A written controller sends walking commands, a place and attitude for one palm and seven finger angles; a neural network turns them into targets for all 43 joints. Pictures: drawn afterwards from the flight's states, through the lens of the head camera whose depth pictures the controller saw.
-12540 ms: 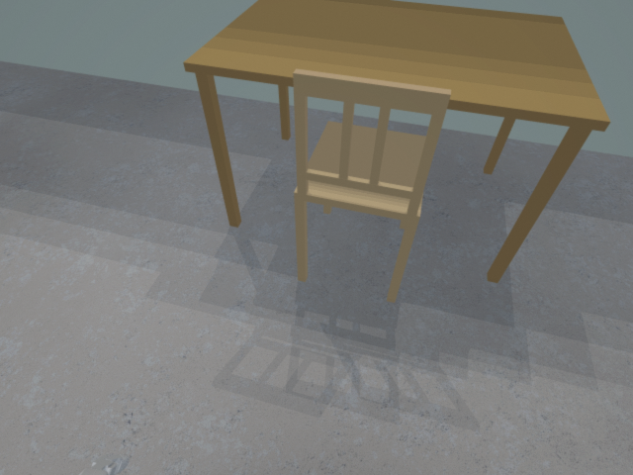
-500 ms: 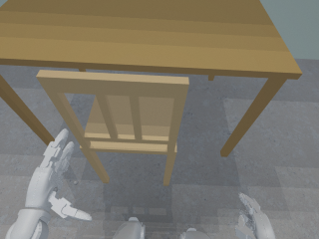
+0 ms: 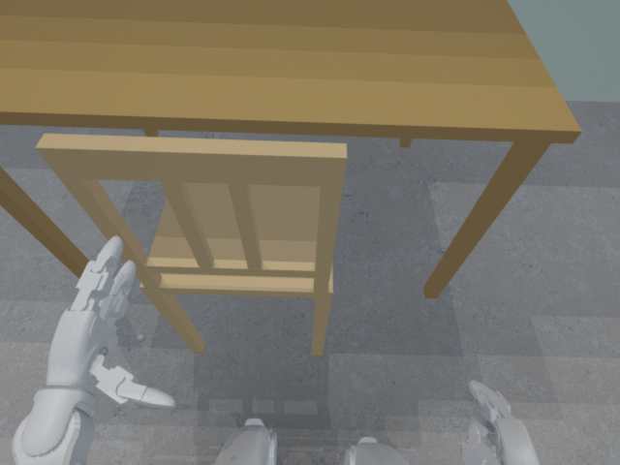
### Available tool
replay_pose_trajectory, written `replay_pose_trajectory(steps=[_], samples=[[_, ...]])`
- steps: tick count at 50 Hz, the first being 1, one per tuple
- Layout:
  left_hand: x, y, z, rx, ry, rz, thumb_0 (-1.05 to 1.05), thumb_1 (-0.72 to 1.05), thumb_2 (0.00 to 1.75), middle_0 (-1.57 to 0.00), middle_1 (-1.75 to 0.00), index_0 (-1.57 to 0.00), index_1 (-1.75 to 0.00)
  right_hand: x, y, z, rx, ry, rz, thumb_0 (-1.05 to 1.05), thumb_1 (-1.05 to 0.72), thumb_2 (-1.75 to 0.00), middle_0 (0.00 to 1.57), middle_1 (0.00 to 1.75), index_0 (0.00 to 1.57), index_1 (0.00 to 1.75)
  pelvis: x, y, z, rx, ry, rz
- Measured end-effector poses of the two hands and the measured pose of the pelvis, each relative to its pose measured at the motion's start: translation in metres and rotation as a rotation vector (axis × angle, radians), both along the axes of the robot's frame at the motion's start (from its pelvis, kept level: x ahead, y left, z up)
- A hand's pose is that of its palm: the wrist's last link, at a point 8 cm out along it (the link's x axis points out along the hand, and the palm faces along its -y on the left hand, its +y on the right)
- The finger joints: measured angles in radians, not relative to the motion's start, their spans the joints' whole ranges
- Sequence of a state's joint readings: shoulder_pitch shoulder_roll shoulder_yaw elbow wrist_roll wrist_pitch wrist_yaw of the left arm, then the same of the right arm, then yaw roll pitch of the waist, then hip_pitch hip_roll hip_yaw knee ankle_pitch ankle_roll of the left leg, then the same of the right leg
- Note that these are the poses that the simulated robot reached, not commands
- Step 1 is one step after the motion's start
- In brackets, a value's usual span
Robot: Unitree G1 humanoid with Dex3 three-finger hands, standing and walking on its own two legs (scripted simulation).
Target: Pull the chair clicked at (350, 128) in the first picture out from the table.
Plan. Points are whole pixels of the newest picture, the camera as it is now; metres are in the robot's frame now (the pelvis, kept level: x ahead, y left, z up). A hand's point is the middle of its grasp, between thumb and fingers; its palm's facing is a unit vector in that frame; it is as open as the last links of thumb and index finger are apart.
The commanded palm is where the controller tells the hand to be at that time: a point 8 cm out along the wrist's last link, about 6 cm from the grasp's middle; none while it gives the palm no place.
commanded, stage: aim the fingers beside a spindle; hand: left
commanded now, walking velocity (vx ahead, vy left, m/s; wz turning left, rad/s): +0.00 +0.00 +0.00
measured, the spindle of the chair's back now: (191, 226) +0.46 +0.20 -0.02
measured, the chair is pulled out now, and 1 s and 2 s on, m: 0.00 0.00 0.00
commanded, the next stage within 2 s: none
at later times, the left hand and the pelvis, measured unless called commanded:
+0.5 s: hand (165, 325) +0.28 +0.19 +0.02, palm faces -0.02 -1.00 -0.04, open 16.9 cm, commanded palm +0.26 +0.25 +0.01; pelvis -0.01 +0.01 -0.02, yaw -1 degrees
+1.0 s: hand (179, 312) +0.31 +0.19 -0.01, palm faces +0.00 -1.00 -0.04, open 16.9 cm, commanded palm +0.29 +0.23 -0.01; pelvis -0.01 +0.02 -0.03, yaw -1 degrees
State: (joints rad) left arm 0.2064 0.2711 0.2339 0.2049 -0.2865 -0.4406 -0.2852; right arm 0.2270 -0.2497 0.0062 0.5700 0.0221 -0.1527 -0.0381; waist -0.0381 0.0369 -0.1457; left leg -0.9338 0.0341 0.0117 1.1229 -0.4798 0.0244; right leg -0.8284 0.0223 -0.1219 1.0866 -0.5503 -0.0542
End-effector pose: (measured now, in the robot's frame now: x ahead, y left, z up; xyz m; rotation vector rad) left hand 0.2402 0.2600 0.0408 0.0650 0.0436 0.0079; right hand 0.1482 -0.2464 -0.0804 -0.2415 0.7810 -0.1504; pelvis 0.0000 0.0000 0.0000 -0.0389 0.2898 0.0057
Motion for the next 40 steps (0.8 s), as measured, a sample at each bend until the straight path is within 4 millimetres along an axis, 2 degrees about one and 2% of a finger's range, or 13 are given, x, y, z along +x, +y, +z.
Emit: replay_pose_trajectory(steps=[9,21,27,32,36,40], samples=[[-0.004,-0.007,-0.009,-0.003,-0.004,-0.008,-0.02,-0.5,0.3,-0.06,-0.08,-0.06,-0.08,-0.002,0.0,-0.007,0.0,0.006,0.006,0.01,-0.9,-0.9,0.2,0.3,0.2,0.3,-0.003,0.001,-0.005,0.001,0.012,-0.001],[0.019,-0.016,-0.023,-0.02,-0.019,-0.041,-0.02,-0.5,0.3,-0.06,-0.08,-0.06,-0.08,-0.009,0.007,-0.02,0.006,0.029,0.013,0.01,-0.9,-0.9,0.2,0.3,0.2,0.3,-0.011,0.004,-0.015,-0.002,0.034,-0.006],[0.024,-0.014,-0.022,-0.019,-0.031,-0.02,-0.02,-0.5,0.3,-0.06,-0.08,-0.06,-0.08,-0.015,0.009,-0.021,0.008,0.046,0.006,0.01,-0.9,-0.9,0.2,0.3,0.2,0.3,-0.011,0.007,-0.016,-0.003,0.04,-0.011],[0.028,-0.012,-0.031,-0.022,-0.023,-0.014,-0.02,-0.5,0.3,-0.06,-0.08,-0.06,-0.08,-0.019,0.009,-0.025,0.0,0.069,0.011,0.01,-0.9,-0.9,0.2,0.3,0.2,0.3,-0.013,0.009,-0.02,-0.007,0.05,-0.009],[0.033,-0.02,-0.038,-0.036,-0.017,-0.036,-0.02,-0.5,0.3,-0.06,-0.08,-0.06,-0.08,-0.02,0.009,-0.029,-0.01,0.084,0.008,0.01,-0.9,-0.9,0.2,0.3,0.2,0.3,-0.014,0.012,-0.023,-0.011,0.059,-0.008],[0.037,-0.027,-0.038,-0.039,-0.037,-0.052,-0.02,-0.5,0.3,-0.06,-0.08,-0.06,-0.08,-0.021,0.011,-0.031,-0.011,0.094,0.003,0.01,-0.9,-0.9,0.2,0.3,0.2,0.3,-0.014,0.014,-0.024,-0.011,0.065,-0.012]])
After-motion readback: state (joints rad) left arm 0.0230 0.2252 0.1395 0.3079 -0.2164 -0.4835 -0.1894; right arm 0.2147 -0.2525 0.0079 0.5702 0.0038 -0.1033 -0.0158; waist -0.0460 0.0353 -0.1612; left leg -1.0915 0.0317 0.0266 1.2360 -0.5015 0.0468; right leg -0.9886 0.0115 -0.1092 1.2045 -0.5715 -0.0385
